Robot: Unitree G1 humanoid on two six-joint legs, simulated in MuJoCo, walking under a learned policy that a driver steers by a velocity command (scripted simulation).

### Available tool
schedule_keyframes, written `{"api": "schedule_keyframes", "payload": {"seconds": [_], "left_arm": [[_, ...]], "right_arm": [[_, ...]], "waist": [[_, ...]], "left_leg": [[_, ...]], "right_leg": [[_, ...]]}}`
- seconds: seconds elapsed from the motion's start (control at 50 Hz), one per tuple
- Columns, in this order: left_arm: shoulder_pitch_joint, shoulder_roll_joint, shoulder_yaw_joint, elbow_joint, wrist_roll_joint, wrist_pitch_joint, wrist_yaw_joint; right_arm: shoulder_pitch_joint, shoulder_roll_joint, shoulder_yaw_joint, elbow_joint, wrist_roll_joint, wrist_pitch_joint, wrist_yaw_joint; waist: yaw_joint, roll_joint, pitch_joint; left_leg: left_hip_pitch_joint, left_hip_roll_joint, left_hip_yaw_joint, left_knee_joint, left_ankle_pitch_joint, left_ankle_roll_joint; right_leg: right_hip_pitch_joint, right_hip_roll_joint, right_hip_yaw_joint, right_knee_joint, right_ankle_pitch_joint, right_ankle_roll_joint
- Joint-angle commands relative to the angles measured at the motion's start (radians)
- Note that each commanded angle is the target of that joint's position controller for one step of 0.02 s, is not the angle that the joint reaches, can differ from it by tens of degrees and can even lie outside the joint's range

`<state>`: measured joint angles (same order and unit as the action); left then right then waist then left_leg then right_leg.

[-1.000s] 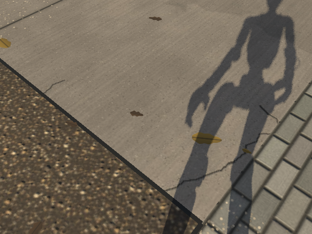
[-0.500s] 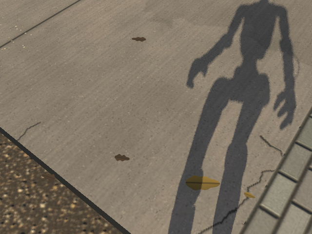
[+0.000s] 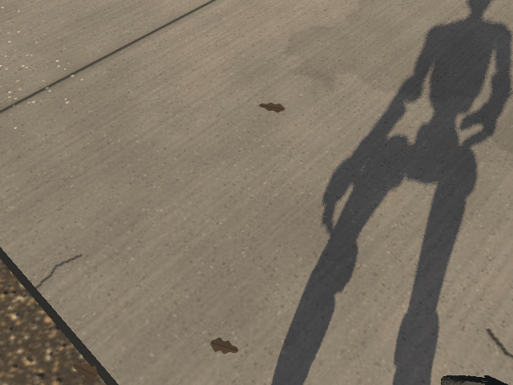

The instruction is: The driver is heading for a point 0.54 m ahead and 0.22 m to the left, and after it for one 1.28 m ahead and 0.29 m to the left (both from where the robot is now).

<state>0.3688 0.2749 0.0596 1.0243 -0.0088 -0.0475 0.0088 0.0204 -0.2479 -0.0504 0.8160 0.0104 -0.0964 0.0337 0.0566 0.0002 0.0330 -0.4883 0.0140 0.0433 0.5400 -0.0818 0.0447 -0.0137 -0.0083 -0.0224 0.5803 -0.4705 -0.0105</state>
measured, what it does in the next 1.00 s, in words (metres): walks ahead, turning left: right foot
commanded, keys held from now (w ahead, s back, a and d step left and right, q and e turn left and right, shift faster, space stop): w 0.14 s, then w+q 0.86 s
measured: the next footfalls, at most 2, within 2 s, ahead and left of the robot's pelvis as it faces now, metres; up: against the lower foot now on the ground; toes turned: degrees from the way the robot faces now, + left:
right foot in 0.50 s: +0.45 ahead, -0.12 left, +0.00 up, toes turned +9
left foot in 1.04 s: +0.63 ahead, +0.22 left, +0.00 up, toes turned +31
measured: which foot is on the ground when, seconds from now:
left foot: down 0.00-0.52, up 0.54-1.00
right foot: up 0.00-0.48, down 0.50-1.00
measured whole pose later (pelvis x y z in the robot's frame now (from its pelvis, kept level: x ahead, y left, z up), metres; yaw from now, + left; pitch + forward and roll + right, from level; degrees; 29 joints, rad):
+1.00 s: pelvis +0.51 +0.04 +0.00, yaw +25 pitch +2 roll -2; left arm 0.29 0.29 0.09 0.95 -0.02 -0.06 0.01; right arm 0.06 -0.26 -0.07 0.71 0.02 -0.02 0.05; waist 0.07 0.02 0.04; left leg -0.57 0.07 0.05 0.64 -0.13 0.08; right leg 0.10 -0.05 -0.29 0.29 -0.39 0.06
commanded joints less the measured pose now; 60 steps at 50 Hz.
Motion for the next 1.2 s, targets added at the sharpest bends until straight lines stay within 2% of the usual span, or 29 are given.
{"api": "schedule_keyframes", "payload": {"seconds": [0.02,0.04,0.08,0.14,0.22,0.3,0.4,0.46,0.48,0.5,0.52,0.54,0.56,0.58,0.6,0.64,0.72,0.82,0.92,0.98,1.02,1.04,1.06,1.08,1.1,1.12,1.14,1.16,1.2], "left_arm": [[0.044,0.084,-0.001,-0.067,-0.012,-0.051,-0.011],[-0.044,0.134,0.013,-0.097,-0.037,-0.066,-0.016],[-0.115,0.122,0.019,-0.107,-0.021,-0.068,-0.004],[-0.074,0.067,0.019,-0.093,-0.012,-0.033,-0.001],[-0.218,0.067,0.023,-0.151,0.012,-0.027,0.006],[-0.356,0.047,0.016,-0.190,0.006,-0.042,-0.004],[-0.479,0.060,0.009,-0.237,-0.008,-0.061,-0.026],[-0.414,0.111,0.025,-0.231,-0.011,-0.076,-0.031],[-0.322,0.135,0.039,-0.205,-0.009,-0.079,-0.027],[-0.166,0.181,0.059,-0.170,0.004,-0.084,-0.020],[-0.025,0.259,0.079,-0.155,0.016,-0.082,-0.012],[0.005,0.255,0.075,-0.143,0.010,-0.068,-0.018],[-0.049,0.159,0.048,-0.160,0.007,-0.067,-0.019],[-0.112,0.114,0.035,-0.173,0.005,-0.065,-0.018],[-0.172,0.095,0.028,-0.175,0.012,-0.065,-0.020],[-0.229,0.068,0.021,-0.169,0.022,-0.067,-0.019],[-0.215,0.103,0.037,-0.146,0.021,-0.078,-0.009],[-0.181,0.142,0.048,-0.137,0.017,-0.064,0.005],[-0.098,0.183,0.061,-0.119,-0.004,-0.034,0.008],[-0.112,0.222,0.073,-0.126,-0.019,-0.013,0.010],[-0.135,0.222,0.070,-0.136,-0.026,0.001,0.013],[-0.115,0.168,0.050,-0.156,0.007,-0.006,0.013],[-0.033,0.025,0.003,-0.212,0.033,-0.039,-0.004],[-0.146,0.118,0.018,-0.213,-0.017,-0.077,-0.017],[-0.207,0.151,0.029,-0.226,-0.050,-0.093,-0.023],[-0.210,0.138,0.025,-0.217,-0.035,-0.099,-0.016],[-0.202,0.142,0.031,-0.199,-0.011,-0.093,-0.010],[-0.173,0.144,0.035,-0.188,-0.006,-0.079,-0.012],[-0.151,0.119,0.034,-0.178,0.001,-0.053,-0.013]], "right_arm": [[0.405,-0.202,-0.059,0.059,0.000,0.003,-0.004],[0.319,-0.169,-0.047,0.044,-0.001,-0.002,-0.007],[0.194,-0.128,-0.034,0.022,-0.015,-0.007,-0.005],[0.181,-0.106,-0.027,0.036,-0.018,-0.016,-0.002],[0.255,-0.153,-0.039,0.066,-0.008,-0.011,-0.023],[0.311,-0.164,-0.042,0.086,0.002,0.001,-0.041],[0.382,-0.165,-0.049,0.113,0.014,0.019,-0.052],[0.359,-0.183,-0.062,0.104,0.015,0.033,-0.060],[0.344,-0.171,-0.058,0.095,0.014,0.036,-0.060],[0.332,-0.129,-0.044,0.076,0.006,0.037,-0.057],[0.383,-0.056,-0.025,0.046,-0.002,0.030,-0.056],[0.449,-0.025,-0.012,0.023,0.018,0.017,-0.055],[0.408,-0.132,-0.038,0.030,0.035,0.014,-0.055],[0.338,-0.157,-0.046,0.013,0.038,0.018,-0.056],[0.310,-0.145,-0.049,0.008,0.029,0.023,-0.058],[0.315,-0.108,-0.055,0.002,0.022,0.043,-0.052],[0.259,-0.079,-0.053,-0.044,0.018,0.071,-0.046],[0.129,-0.064,-0.040,-0.093,0.013,0.062,-0.018],[-0.014,-0.063,-0.028,-0.166,0.013,0.064,0.013],[0.029,-0.107,-0.048,-0.183,0.012,0.071,0.022],[0.288,-0.192,-0.099,-0.119,0.017,0.075,0.011],[0.439,-0.288,-0.135,-0.084,0.020,0.086,-0.012],[0.380,-0.373,-0.134,-0.100,0.022,0.071,-0.013],[0.411,-0.267,-0.102,-0.120,0.010,0.056,-0.005],[0.377,-0.214,-0.085,-0.103,0.000,0.041,-0.001],[0.309,-0.186,-0.075,-0.111,0.003,0.033,-0.002],[0.235,-0.148,-0.062,-0.122,-0.002,0.032,-0.005],[0.200,-0.127,-0.052,-0.134,-0.016,0.029,-0.009],[0.199,-0.137,-0.053,-0.126,-0.014,0.019,-0.014]], "waist": [[-0.168,0.201,-0.360],[-0.153,0.158,-0.220],[-0.097,0.050,-0.084],[-0.042,0.078,-0.062],[-0.063,0.045,-0.002],[-0.099,0.057,0.017],[-0.127,0.075,0.034],[-0.074,0.108,0.002],[-0.026,0.106,-0.044],[0.040,0.072,-0.166],[0.054,-0.102,-0.324],[0.025,-0.358,-0.406],[0.029,-0.227,-0.287],[0.021,-0.154,-0.173],[-0.007,-0.095,-0.104],[-0.053,-0.126,-0.047],[-0.062,-0.078,-0.012],[-0.024,-0.050,0.020],[0.018,-0.043,0.065],[-0.038,-0.084,0.009],[-0.185,-0.065,-0.133],[-0.231,0.073,-0.224],[-0.093,0.292,-0.320],[-0.176,0.141,-0.370],[-0.172,0.100,-0.229],[-0.130,0.034,-0.163],[-0.092,0.025,-0.112],[-0.059,0.052,-0.100],[-0.039,0.047,-0.088]], "left_leg": [[0.862,0.358,-0.731,-0.231,-0.282,0.250],[0.738,0.332,-0.592,-0.251,-0.250,0.211],[0.479,0.265,-0.401,-0.308,-0.057,0.187],[0.348,0.217,-0.281,-0.382,0.032,0.184],[0.343,0.202,-0.249,-0.429,0.072,0.203],[0.336,0.154,-0.194,-0.417,0.057,0.163],[0.403,0.186,-0.245,-0.337,0.029,0.152],[0.430,0.211,-0.296,-0.247,0.079,0.127],[0.412,0.177,-0.283,-0.160,0.155,0.107],[0.327,0.111,-0.243,0.045,0.148,0.078],[0.032,-0.020,-0.140,0.391,-0.113,0.014],[-0.211,-0.070,-0.136,0.630,-0.537,-0.007],[-0.283,0.000,-0.197,0.738,-0.489,-0.002],[-0.296,0.041,-0.168,0.742,-0.402,0.004],[-0.254,0.078,-0.156,0.707,-0.325,0.002],[-0.166,0.129,-0.157,0.638,-0.244,0.000],[-0.205,0.145,-0.149,0.546,-0.125,-0.023],[-0.192,0.127,-0.089,0.281,0.088,-0.029],[-0.202,0.099,-0.016,0.130,0.040,0.002],[-0.071,0.023,0.055,0.104,-0.104,0.055],[0.296,-0.070,0.088,0.021,-0.065,0.118],[0.601,0.061,-0.144,-0.004,-0.071,0.180],[0.872,0.296,-0.725,-0.139,-0.258,0.367],[0.878,0.336,-0.823,-0.262,-0.315,0.355],[0.779,0.312,-0.664,-0.266,-0.214,0.304],[0.635,0.270,-0.536,-0.257,-0.109,0.268],[0.501,0.230,-0.427,-0.267,0.003,0.241],[0.417,0.207,-0.375,-0.291,0.071,0.229],[0.349,0.189,-0.314,-0.336,0.157,0.232]], "right_leg": [[-0.668,0.030,0.147,0.707,-0.116,-0.037],[-0.730,-0.019,0.133,0.723,-0.033,-0.055],[-0.664,-0.103,0.096,0.625,0.121,-0.049],[-0.558,-0.141,0.094,0.529,0.190,-0.033],[-0.659,-0.138,0.083,0.308,0.352,0.016],[-0.607,-0.084,0.066,0.055,0.541,0.038],[-0.553,-0.049,0.078,-0.086,0.534,0.033],[-0.426,-0.035,0.078,-0.127,0.438,0.008],[-0.296,-0.025,0.062,-0.152,0.416,-0.013],[-0.055,-0.083,0.106,-0.123,0.408,-0.057],[0.305,-0.301,0.374,-0.113,0.333,-0.146],[0.429,-0.438,0.735,-0.250,0.135,-0.232],[0.323,-0.399,0.675,-0.288,0.012,-0.200],[0.185,-0.366,0.517,-0.304,0.045,-0.162],[0.053,-0.326,0.413,-0.337,0.132,-0.148],[-0.093,-0.276,0.262,-0.394,0.248,-0.138],[-0.124,-0.273,0.105,-0.456,0.404,-0.170],[-0.080,-0.247,-0.067,-0.469,0.499,-0.150],[0.060,-0.289,-0.140,-0.422,0.566,-0.129],[0.119,-0.299,-0.187,-0.256,0.958,-0.099],[0.022,-0.248,-0.235,0.103,1.090,-0.054],[-0.245,-0.201,-0.240,0.428,0.727,-0.002],[-0.665,0.007,-0.094,0.733,-0.127,0.047],[-0.763,-0.008,0.087,0.810,-0.118,0.024],[-0.824,-0.053,0.074,0.781,-0.018,-0.003],[-0.775,-0.102,0.076,0.702,0.069,-0.014],[-0.703,-0.136,0.075,0.624,0.122,-0.009],[-0.629,-0.157,0.085,0.586,0.162,-0.007],[-0.584,-0.157,0.071,0.521,0.205,0.014]]}}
